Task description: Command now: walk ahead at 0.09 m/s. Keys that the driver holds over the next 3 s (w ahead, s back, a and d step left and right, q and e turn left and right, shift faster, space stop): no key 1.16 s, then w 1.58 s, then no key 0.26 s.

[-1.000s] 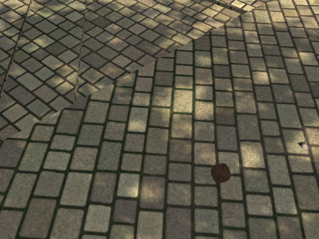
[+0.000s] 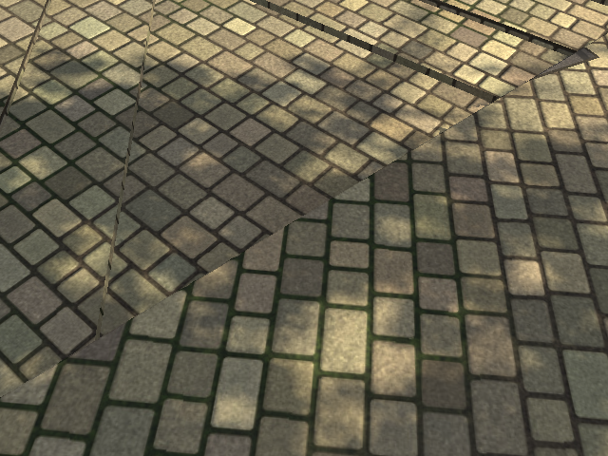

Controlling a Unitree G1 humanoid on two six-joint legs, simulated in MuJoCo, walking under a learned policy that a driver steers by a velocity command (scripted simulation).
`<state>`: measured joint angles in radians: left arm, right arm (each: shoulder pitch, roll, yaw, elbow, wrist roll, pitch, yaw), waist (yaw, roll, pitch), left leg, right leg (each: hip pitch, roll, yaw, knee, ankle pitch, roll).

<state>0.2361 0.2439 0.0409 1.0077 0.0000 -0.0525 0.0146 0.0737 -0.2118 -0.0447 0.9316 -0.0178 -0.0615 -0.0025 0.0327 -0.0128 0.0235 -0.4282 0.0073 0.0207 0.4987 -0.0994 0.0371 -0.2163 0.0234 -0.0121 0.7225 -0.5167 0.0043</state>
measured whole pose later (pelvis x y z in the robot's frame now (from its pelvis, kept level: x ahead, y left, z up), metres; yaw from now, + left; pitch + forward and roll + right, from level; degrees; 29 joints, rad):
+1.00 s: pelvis +0.06 -0.03 +0.01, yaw +1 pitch -1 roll +0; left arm 0.28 0.18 0.02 1.10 0.00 -0.01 0.03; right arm 0.14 -0.20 -0.05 1.12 0.00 0.02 -0.04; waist 0.00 0.01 0.04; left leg -0.27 0.02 0.00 0.49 -0.20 -0.02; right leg -0.12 0.00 -0.03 0.48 -0.34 -0.01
